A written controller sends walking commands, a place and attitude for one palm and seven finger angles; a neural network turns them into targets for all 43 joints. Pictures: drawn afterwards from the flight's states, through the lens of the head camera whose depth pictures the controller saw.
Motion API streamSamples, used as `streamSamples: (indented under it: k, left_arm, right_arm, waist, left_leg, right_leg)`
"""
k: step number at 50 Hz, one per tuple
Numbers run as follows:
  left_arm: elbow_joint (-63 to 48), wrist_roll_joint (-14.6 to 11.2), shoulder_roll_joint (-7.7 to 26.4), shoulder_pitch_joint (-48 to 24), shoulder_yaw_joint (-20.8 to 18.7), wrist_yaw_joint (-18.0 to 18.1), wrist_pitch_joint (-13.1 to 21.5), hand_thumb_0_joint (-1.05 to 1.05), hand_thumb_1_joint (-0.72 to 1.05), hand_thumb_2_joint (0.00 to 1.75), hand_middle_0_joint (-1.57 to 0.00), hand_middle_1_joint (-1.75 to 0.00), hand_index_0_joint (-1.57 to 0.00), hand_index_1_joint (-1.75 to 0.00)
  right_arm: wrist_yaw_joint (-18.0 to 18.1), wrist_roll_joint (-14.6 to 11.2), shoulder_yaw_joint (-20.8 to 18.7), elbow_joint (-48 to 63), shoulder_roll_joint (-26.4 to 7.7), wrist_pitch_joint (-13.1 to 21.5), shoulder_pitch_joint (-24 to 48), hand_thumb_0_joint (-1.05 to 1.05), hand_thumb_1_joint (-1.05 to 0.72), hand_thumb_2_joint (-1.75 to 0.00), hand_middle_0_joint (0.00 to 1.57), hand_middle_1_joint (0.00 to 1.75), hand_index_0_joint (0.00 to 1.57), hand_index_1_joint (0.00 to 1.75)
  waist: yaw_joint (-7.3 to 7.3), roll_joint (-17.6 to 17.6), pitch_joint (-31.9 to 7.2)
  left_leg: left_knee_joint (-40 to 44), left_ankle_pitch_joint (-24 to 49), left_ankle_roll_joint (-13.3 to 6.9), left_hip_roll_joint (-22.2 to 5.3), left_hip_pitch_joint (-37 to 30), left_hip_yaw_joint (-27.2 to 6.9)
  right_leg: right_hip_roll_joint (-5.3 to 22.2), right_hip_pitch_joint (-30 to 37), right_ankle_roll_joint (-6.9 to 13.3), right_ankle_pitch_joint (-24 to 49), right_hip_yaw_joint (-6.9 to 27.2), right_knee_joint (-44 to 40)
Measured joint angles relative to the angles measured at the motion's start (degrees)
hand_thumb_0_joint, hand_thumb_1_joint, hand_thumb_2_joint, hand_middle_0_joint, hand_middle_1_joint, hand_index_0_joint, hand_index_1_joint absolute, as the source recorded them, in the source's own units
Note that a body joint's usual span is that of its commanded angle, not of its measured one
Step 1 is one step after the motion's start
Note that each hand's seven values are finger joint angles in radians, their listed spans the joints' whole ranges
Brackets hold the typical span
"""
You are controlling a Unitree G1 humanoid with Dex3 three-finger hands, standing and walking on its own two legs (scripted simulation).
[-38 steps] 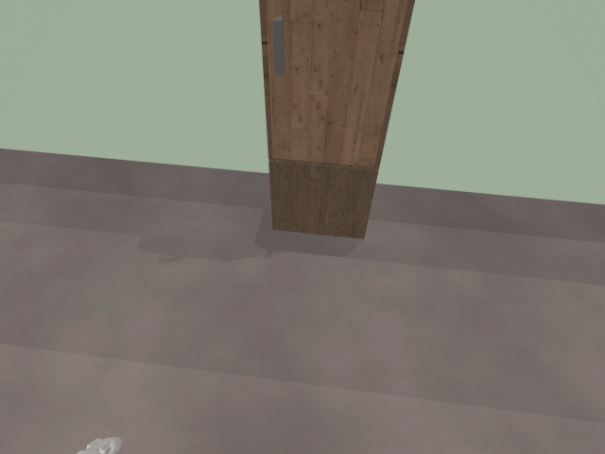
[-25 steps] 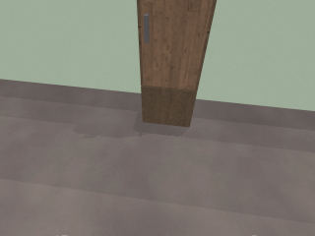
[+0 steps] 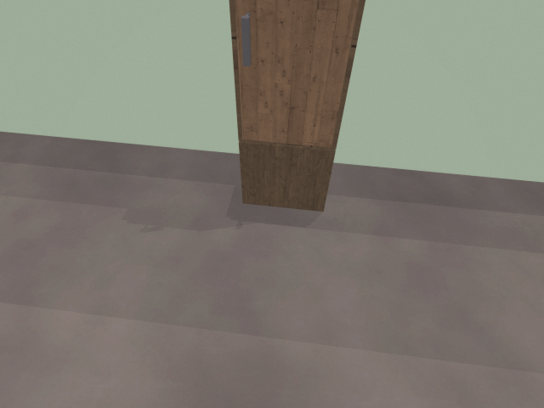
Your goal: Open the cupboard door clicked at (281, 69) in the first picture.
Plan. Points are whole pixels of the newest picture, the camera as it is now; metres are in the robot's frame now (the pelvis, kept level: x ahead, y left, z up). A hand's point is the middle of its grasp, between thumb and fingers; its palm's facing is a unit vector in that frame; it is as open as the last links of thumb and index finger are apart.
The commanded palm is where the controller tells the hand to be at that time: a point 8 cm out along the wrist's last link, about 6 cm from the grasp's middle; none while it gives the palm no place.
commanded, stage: stand and wait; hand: left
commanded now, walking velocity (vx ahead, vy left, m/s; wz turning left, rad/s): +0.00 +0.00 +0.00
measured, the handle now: (247, 39) +1.16 +0.15 +0.07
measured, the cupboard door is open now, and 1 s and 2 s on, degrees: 0 0 0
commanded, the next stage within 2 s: look at it before walking up in 0.06 s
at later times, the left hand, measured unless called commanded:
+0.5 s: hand out of the picture +0.08 +0.24 -0.15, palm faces -0.03 -0.94 -0.33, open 7.4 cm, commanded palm none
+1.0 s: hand out of the picture +0.06 +0.22 -0.18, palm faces +0.02 -0.97 -0.25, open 7.4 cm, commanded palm none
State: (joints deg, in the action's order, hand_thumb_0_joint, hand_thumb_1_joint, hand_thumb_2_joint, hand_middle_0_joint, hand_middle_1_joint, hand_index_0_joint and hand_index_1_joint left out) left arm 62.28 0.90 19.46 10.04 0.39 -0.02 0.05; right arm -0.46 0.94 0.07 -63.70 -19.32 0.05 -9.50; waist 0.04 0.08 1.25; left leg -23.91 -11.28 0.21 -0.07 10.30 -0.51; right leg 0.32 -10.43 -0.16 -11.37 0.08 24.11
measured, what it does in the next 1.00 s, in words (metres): stands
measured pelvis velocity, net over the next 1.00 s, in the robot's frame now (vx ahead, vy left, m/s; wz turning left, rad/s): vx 0.04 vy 0.00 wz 0.01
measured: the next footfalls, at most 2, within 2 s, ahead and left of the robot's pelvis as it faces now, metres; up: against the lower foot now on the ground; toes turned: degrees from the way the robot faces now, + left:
right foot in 1.48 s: +0.36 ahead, -0.13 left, +0.00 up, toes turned -10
left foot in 1.92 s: +0.43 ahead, +0.10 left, +0.00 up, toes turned +8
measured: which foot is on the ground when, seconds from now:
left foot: down 0.00-1.00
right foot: down 0.00-1.00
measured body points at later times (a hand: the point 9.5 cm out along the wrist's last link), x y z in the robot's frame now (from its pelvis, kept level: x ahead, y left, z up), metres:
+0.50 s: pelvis +0.01 +0.00 +0.00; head +0.01 +0.00 +0.45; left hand +0.09 +0.29 -0.13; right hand +0.09 -0.30 -0.13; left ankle +0.02 +0.12 -0.74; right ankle +0.02 -0.12 -0.74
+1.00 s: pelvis +0.04 +0.00 +0.00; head +0.02 +0.01 +0.44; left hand +0.06 +0.27 -0.16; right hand +0.07 -0.26 -0.15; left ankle +0.02 +0.12 -0.74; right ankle +0.02 -0.12 -0.74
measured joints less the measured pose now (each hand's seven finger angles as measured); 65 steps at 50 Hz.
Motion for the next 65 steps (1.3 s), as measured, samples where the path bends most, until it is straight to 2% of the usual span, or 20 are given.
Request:
streamSamples:
  k: [41,44,50,53,54,56,58,60,62,65]
  left_arm:
    - [0.28,0.0,-0.05,-1.27,-0.02,0.22,0.45,0.0,0.9,0.9,-0.2,-0.3,-0.2,-0.3]
    - [0.34,0.16,-0.95,-0.16,-0.07,0.53,-0.01,0.0,0.9,0.9,-0.2,-0.3,-0.2,-0.3]
    - [-0.11,0.53,-4.16,5.51,-0.68,-0.25,-0.34,0.0,0.9,0.9,-0.2,-0.29,-0.2,-0.3]
    - [0.23,0.36,-5.64,8.6,-1.17,-0.41,-0.17,0.0,0.9,0.9,-0.2,-0.3,-0.2,-0.3]
    - [0.53,0.29,-5.96,9.7,-1.33,-0.47,-0.33,0.0,0.9,0.9,-0.2,-0.3,-0.2,-0.3]
    - [1.56,0.53,-6.91,11.11,-1.48,-0.49,-1.05,0.0,0.9,0.9,-0.2,-0.3,-0.2,-0.3]
    - [2.1,0.81,-7.65,11.24,-1.69,-0.69,-1.31,0.0,0.9,0.9,-0.2,-0.29,-0.2,-0.3]
    - [1.86,0.89,-8.04,10.15,-2.04,-1.01,-0.92,0.0,0.9,0.9,-0.2,-0.29,-0.2,-0.3]
    - [0.85,0.82,-8.36,8.45,-2.36,-1.22,-0.52,0.01,0.9,0.9,-0.2,-0.29,-0.2,-0.3]
    - [-0.96,0.71,-8.88,5.4,-2.71,-1.47,-0.19,0.01,0.91,0.9,-0.2,-0.29,-0.2,-0.3]
  right_arm:
    - [0.3,-0.12,0.3,-0.03,0.06,0.41,2.6,0.0,-0.9,-0.9,0.21,0.3,0.2,0.3]
    - [0.39,0.26,0.39,-0.04,0.84,-0.05,1.51,0.0,-0.9,-0.9,0.21,0.3,0.2,0.3]
    - [-0.12,0.8,0.24,-0.05,4.06,-0.71,-4.46,0.0,-0.9,-0.9,0.2,0.3,0.2,0.3]
    - [-0.21,0.65,0.02,-0.26,5.9,0.07,-7.45,0.0,-0.9,-0.9,0.2,0.3,0.2,0.3]
    - [-0.18,0.7,-0.07,-0.32,6.68,0.55,-8.26,0.0,-0.9,-0.9,0.2,0.3,0.2,0.3]
    - [0.13,0.84,-0.4,-0.09,8.01,1.84,-10.15,0.0,-0.9,-0.9,0.2,0.3,0.2,0.3]
    - [0.71,0.64,-0.44,-0.04,9.42,2.95,-12.44,0.0,-0.9,-0.9,0.2,0.3,0.2,0.3]
    - [1.19,0.55,-0.3,-0.65,10.86,3.73,-14.82,0.0,-0.9,-0.9,0.2,0.3,0.2,0.3]
    - [1.49,0.5,-0.18,-1.81,12.11,4.11,-17.01,0.0,-0.9,-0.9,0.2,0.3,0.2,0.3]
    - [1.8,0.46,-0.27,-3.72,13.38,4.2,-19.56,0.0,-0.9,-0.9,0.21,0.3,0.2,0.3]
  waist:
    - [0.25,0.02,0.05]
    - [0.29,-0.14,-1.01]
    - [0.44,-0.15,-3.76]
    - [0.55,0.68,-3.56]
    - [0.63,1.53,-3.49]
    - [0.23,2.03,-3.37]
    - [-0.62,2.11,-2.72]
    - [-1.39,2.06,-1.55]
    - [-1.62,1.79,-0.38]
    - [-1.7,1.31,1.14]
  left_leg:
    - [2.5,-0.05,0.35,-0.45,-2.41,0.26]
    - [0.74,-1.31,0.36,-0.59,-1.79,0.26]
    - [-8.38,-11.47,-0.77,-1.5,1.49,1.19]
    - [-8.66,-8.05,-1.16,-1.43,0.95,2.44]
    - [-8.81,-8.34,-1.34,-0.89,0.41,3.2]
    - [-8.22,-10.22,-1.86,-0.53,-0.9,4.46]
    - [-5.31,-10.08,-2.05,-0.33,-3.09,5.03]
    - [-1.74,-8.95,-2.17,-0.12,-5.51,4.82]
    - [1.69,-8.05,-2.15,-0.15,-7.95,4.59]
    - [5.63,-7.68,-1.6,-0.36,-11.5,4.79]
  right_leg:
    - [-0.42,2.22,0.23,0.05,0.25,-2.4]
    - [-0.55,1.88,0.2,-0.89,0.22,-1.24]
    - [-0.69,1.63,0.57,-4.98,-0.74,2.01]
    - [0.01,1.86,0.05,-7.64,-0.93,4.7]
    - [0.58,1.24,0.74,-9.48,-0.3,6.88]
    - [0.76,-2.64,1.44,-13.91,-0.37,16.83]
    - [0.84,-7.69,1.76,-13.8,-1.0,27.22]
    - [1.54,-12.31,1.58,-12.03,-2.02,33.37]
    - [2.5,-16.25,1.12,-9.66,-2.81,35.16]
    - [3.91,-20.41,0.74,-5.71,-3.67,31.8]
